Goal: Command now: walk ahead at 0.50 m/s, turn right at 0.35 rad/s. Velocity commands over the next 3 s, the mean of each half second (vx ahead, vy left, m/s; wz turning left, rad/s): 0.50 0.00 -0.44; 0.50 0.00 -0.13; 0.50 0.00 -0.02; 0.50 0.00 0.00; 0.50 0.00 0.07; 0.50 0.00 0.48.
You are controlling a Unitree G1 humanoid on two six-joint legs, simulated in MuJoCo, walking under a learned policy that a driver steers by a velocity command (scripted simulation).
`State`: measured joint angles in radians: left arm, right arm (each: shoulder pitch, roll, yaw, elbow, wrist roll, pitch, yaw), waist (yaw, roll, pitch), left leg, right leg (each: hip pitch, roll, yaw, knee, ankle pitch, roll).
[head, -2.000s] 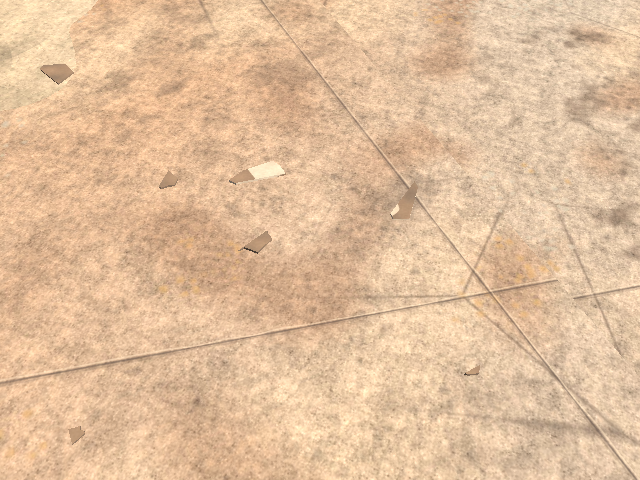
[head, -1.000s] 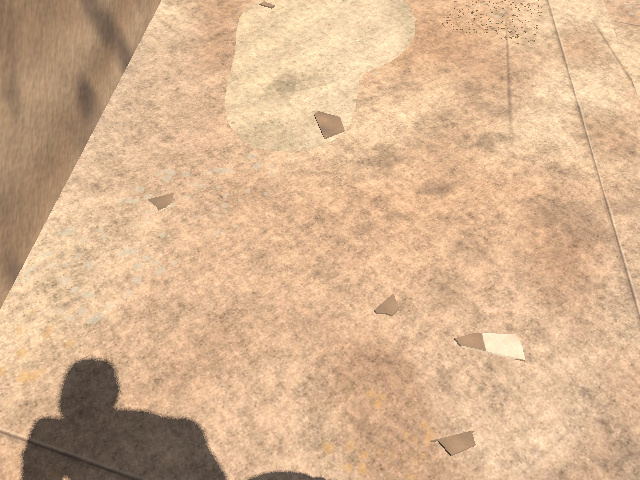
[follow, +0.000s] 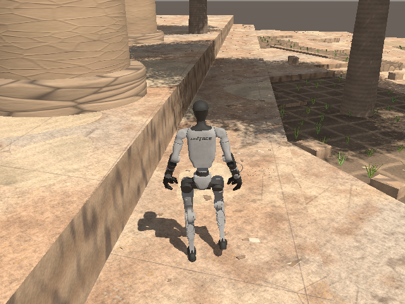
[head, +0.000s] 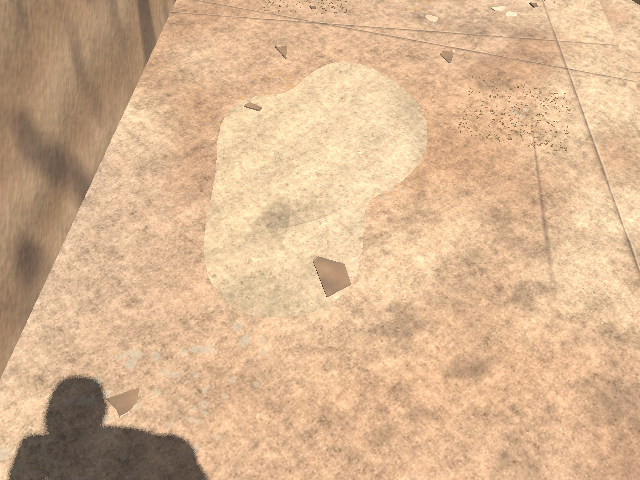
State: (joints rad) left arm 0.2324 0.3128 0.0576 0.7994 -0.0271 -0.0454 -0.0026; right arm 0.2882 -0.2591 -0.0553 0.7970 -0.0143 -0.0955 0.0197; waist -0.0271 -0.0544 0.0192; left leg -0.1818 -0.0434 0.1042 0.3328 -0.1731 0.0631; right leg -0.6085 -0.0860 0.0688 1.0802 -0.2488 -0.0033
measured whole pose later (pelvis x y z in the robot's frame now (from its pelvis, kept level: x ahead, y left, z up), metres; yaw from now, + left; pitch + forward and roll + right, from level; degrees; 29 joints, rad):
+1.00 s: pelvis +0.58 -0.08 -0.01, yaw -18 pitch +1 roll +0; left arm 0.28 0.29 0.05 0.79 -0.01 -0.06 0.00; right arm 0.24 -0.27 -0.05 0.81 -0.01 -0.09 0.03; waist -0.01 -0.04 0.02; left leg -0.30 -0.05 0.04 0.43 -0.16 0.06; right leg -0.47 -0.04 0.03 1.14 -0.34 -0.03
